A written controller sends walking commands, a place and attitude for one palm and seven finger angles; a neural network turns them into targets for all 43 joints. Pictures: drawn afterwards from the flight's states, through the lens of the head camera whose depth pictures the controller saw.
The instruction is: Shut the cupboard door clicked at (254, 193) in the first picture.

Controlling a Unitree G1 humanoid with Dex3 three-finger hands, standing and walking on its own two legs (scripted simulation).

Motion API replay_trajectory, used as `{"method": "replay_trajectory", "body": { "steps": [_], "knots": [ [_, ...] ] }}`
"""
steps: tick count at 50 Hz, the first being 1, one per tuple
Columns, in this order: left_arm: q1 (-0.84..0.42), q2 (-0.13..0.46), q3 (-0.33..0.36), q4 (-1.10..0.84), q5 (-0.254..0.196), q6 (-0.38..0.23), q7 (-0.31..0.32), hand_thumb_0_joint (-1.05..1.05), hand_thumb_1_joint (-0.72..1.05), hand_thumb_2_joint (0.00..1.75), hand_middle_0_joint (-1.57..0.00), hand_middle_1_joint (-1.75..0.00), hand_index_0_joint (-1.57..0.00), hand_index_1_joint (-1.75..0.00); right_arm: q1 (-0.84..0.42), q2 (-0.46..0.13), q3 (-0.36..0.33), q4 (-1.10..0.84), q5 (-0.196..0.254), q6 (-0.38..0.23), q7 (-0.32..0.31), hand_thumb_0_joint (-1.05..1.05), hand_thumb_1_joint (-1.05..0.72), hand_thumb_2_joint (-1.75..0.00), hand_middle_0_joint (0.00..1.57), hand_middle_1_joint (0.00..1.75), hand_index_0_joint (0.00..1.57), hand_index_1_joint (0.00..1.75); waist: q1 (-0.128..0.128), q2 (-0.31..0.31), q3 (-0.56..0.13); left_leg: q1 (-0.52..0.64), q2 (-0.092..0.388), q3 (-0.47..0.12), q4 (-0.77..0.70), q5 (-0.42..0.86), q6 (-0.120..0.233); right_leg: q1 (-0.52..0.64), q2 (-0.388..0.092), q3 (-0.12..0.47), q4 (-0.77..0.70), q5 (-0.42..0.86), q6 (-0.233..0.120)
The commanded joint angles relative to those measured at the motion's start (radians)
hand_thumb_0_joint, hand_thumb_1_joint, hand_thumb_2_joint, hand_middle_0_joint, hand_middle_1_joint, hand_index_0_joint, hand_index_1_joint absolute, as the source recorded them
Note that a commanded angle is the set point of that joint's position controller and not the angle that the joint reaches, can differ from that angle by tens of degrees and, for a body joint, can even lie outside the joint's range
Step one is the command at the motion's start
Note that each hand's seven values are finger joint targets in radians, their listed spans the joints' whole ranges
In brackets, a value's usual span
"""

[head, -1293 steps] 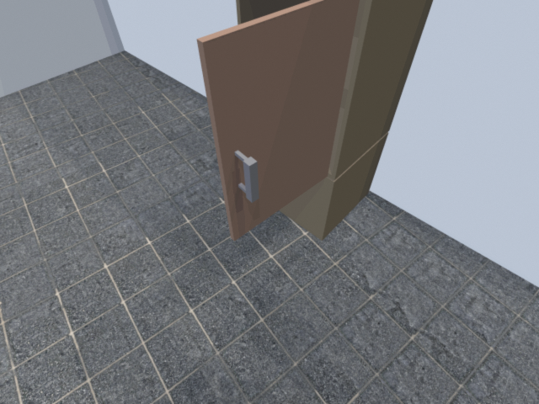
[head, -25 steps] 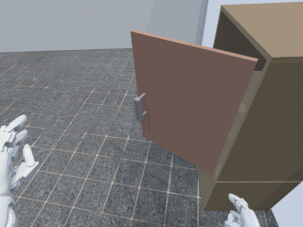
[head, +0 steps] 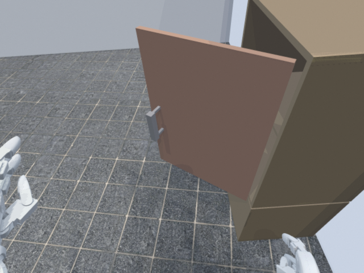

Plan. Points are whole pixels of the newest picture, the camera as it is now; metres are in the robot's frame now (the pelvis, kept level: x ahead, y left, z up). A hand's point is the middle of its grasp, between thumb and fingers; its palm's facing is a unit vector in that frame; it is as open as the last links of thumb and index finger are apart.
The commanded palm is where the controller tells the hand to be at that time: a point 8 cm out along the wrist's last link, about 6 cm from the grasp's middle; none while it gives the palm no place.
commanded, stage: step back with the hand held close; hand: left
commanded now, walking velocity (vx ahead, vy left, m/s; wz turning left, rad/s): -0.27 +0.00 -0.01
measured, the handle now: (156, 123) +0.62 +0.15 -0.07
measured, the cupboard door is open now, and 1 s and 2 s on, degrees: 55 55 55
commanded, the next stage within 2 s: stop stepping back and stand still in 1.22 s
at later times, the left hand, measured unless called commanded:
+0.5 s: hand out of the picture +0.14 +0.30 +0.15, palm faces +0.43 -0.76 -0.49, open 7.4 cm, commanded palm +0.08 +0.32 +0.18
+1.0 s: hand out of the picture +0.07 +0.31 +0.16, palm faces +0.48 -0.72 -0.50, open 7.4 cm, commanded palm -0.02 +0.34 +0.18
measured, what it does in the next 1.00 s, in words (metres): walks backwards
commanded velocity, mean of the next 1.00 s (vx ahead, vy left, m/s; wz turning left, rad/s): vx -0.33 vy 0.00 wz -0.02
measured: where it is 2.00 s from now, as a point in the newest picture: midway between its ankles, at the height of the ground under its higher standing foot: outside the picture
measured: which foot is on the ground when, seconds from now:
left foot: down 0.00-1.00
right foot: down 0.00-0.92, up 0.94-1.00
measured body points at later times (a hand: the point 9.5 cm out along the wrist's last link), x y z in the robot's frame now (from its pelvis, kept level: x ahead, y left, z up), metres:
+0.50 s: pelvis -0.06 +0.02 -0.01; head -0.06 +0.03 +0.44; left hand +0.11 +0.33 +0.18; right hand +0.11 -0.23 -0.08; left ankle +0.00 +0.08 -0.74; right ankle -0.01 -0.09 -0.74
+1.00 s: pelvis -0.13 +0.03 -0.03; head -0.11 +0.06 +0.42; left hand +0.03 +0.34 +0.19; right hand +0.04 -0.22 -0.10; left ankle +0.00 +0.09 -0.74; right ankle -0.10 -0.11 -0.72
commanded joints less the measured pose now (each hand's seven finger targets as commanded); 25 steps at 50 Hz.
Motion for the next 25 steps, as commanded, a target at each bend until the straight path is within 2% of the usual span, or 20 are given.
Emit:
{"method": "replay_trajectory", "body": {
  "steps": [1, 2, 3, 5, 7, 9, 12, 14, 16, 17, 18, 21, 22, 23, 25],
  "knots": [
    [-0.036, 0.27, 0.183, -0.274, -0.01, -0.077, 0.03, 0.0, 0.9, 0.9, -0.2, -0.3, -0.2, -0.3, -0.113, -0.102, -0.035, -0.198, -0.004, -0.029, -0.025, 0.0, -0.9, -0.9, 0.2, 0.3, 0.2, 0.3, -0.009, -0.035, -0.18, 0.021, 0.128, -0.108, -0.041, 0.435, -0.01, 0.089, -0.152, 0.136, 0.041, 0.454, 0.026],
    [-0.031, 0.295, 0.21, -0.272, -0.01, -0.073, 0.031, 0.0, 0.9, 0.9, -0.2, -0.3, -0.2, -0.3, -0.12, -0.104, -0.036, -0.199, -0.005, -0.023, -0.029, 0.0, -0.9, -0.9, 0.2, 0.3, 0.2, 0.3, -0.007, -0.034, -0.185, 0.01, 0.133, -0.11, -0.037, 0.467, -0.011, 0.096, -0.15, 0.132, 0.055, 0.485, 0.029],
    [-0.019, 0.277, 0.196, -0.269, -0.012, -0.069, 0.03, 0.0, 0.9, 0.9, -0.2, -0.3, -0.2, -0.3, -0.114, -0.098, -0.036, -0.206, -0.003, -0.015, -0.031, 0.0, -0.9, -0.9, 0.2, 0.3, 0.2, 0.3, -0.009, -0.045, -0.189, 0.0, 0.136, -0.109, -0.03, 0.485, -0.013, 0.104, -0.149, 0.135, 0.067, 0.505, 0.028],
    [0.0, 0.278, 0.206, -0.256, -0.015, -0.064, 0.032, 0.0, 0.9, 0.9, -0.2, -0.3, -0.2, -0.3, -0.106, -0.101, -0.04, -0.214, -0.001, -0.002, -0.032, 0.0, -0.9, -0.9, 0.2, 0.3, 0.2, 0.3, -0.011, -0.061, -0.188, -0.023, 0.14, -0.109, -0.028, 0.479, -0.015, 0.105, -0.147, 0.143, 0.078, 0.507, 0.026],
    [0.03, 0.28, 0.214, -0.24, -0.016, -0.059, 0.032, 0.0, 0.9, 0.9, -0.2, -0.3, -0.2, -0.3, -0.107, -0.106, -0.044, -0.217, -0.002, 0.005, -0.032, 0.0, -0.9, -0.9, 0.2, 0.3, 0.2, 0.3, -0.009, -0.052, -0.184, -0.054, 0.145, -0.115, -0.037, 0.436, -0.015, 0.103, -0.146, 0.148, 0.081, 0.48, 0.026],
    [0.035, 0.264, 0.197, -0.236, -0.016, -0.057, 0.032, 0.0, 0.9, 0.9, -0.2, -0.3, -0.2, -0.3, -0.107, -0.106, -0.04, -0.225, -0.001, 0.012, -0.032, 0.0, -0.9, -0.9, 0.2, 0.3, 0.2, 0.3, -0.012, -0.066, -0.161, -0.101, 0.153, -0.128, -0.059, 0.341, -0.009, 0.09, -0.139, 0.157, 0.079, 0.391, 0.028],
    [0.049, 0.277, 0.214, -0.247, -0.01, -0.064, 0.035, 0.0, 0.9, 0.9, -0.2, -0.3, -0.2, -0.3, -0.107, -0.117, -0.043, -0.226, -0.004, 0.009, -0.03, 0.0, -0.9, -0.9, 0.2, 0.3, 0.2, 0.3, -0.009, -0.042, -0.144, -0.186, 0.161, -0.149, -0.095, 0.21, 0.005, 0.114, -0.123, 0.156, 0.08, 0.311, 0.032],
    [0.035, 0.267, 0.2, -0.27, -0.006, -0.072, 0.036, 0.0, 0.9, 0.9, -0.2, -0.3, -0.2, -0.3, -0.106, -0.116, -0.037, -0.235, -0.004, 0.006, -0.032, 0.0, -0.9, -0.9, 0.2, 0.3, 0.2, 0.3, -0.011, -0.03, -0.13, -0.242, 0.173, -0.166, -0.124, 0.136, 0.015, 0.129, -0.107, 0.146, 0.098, 0.255, 0.039],
    [0.014, 0.267, 0.201, -0.284, 0.002, -0.08, 0.037, 0.0, 0.9, 0.9, -0.2, -0.3, -0.2, -0.3, -0.105, -0.121, -0.035, -0.239, -0.008, -0.002, -0.033, 0.0, -0.9, -0.9, 0.2, 0.3, 0.2, 0.3, -0.011, 0.007, -0.106, -0.327, 0.186, -0.186, -0.165, -0.001, 0.033, 0.161, -0.085, 0.139, 0.121, 0.199, 0.048],
    [-0.002, 0.29, 0.227, -0.293, 0.011, -0.086, 0.039, 0.0, 0.9, 0.9, -0.2, -0.3, -0.2, -0.3, -0.11, -0.127, -0.036, -0.237, -0.013, -0.007, -0.036, 0.0, -0.9, -0.9, 0.2, 0.3, 0.2, 0.3, -0.006, 0.022, -0.093, -0.391, 0.191, -0.199, -0.189, -0.086, 0.042, 0.199, -0.076, 0.136, 0.134, 0.185, 0.051],
    [-0.013, 0.266, 0.209, -0.293, 0.014, -0.091, 0.038, 0.0, 0.9, 0.9, -0.2, -0.3, -0.2, -0.3, -0.102, -0.122, -0.033, -0.238, -0.013, -0.012, -0.037, 0.0, -0.9, -0.9, 0.2, 0.3, 0.2, 0.3, -0.011, 0.027, -0.083, -0.435, 0.194, -0.208, -0.204, -0.156, 0.046, 0.218, -0.071, 0.13, 0.15, 0.168, 0.052],
    [-0.05, 0.26, 0.208, -0.292, 0.027, -0.101, 0.042, 0.0, 0.9, 0.9, -0.2, -0.3, -0.2, -0.3, -0.086, -0.129, -0.035, -0.237, -0.015, -0.024, -0.037, 0.0, -0.9, -0.9, 0.2, 0.3, 0.2, 0.3, -0.017, 0.028, -0.057, -0.53, 0.203, -0.223, -0.232, -0.327, 0.063, 0.247, -0.056, 0.132, 0.185, 0.123, 0.055],
    [-0.074, 0.277, 0.226, -0.304, 0.035, -0.108, 0.041, 0.0, 0.9, 0.9, -0.2, -0.3, -0.2, -0.3, -0.085, -0.136, -0.039, -0.234, -0.02, -0.031, -0.038, 0.0, -0.9, -0.9, 0.2, 0.3, 0.2, 0.3, -0.014, 0.035, -0.056, -0.559, 0.21, -0.24, -0.248, -0.364, 0.067, 0.267, -0.048, 0.125, 0.198, 0.111, 0.058],
    [-0.09, 0.25, 0.201, -0.301, 0.037, -0.111, 0.04, 0.0, 0.9, 0.9, -0.2, -0.3, -0.2, -0.3, -0.078, -0.133, -0.036, -0.232, -0.021, -0.035, -0.037, 0.0, -0.9, -0.9, 0.2, 0.3, 0.2, 0.3, -0.019, 0.048, -0.044, -0.577, 0.219, -0.251, -0.262, -0.398, 0.069, 0.264, -0.041, 0.117, 0.222, 0.09, 0.058],
    [-0.116, 0.243, 0.198, -0.299, 0.046, -0.116, 0.04, 0.0, 0.9, 0.9, -0.2, -0.3, -0.2, -0.3, -0.072, -0.136, -0.039, -0.227, -0.024, -0.045, -0.036, 0.0, -0.9, -0.9, 0.2, 0.3, 0.2, 0.3, -0.018, 0.052, -0.037, -0.617, 0.242, -0.264, -0.279, -0.455, 0.078, 0.284, -0.025, 0.106, 0.263, 0.075, 0.063]
  ]
}}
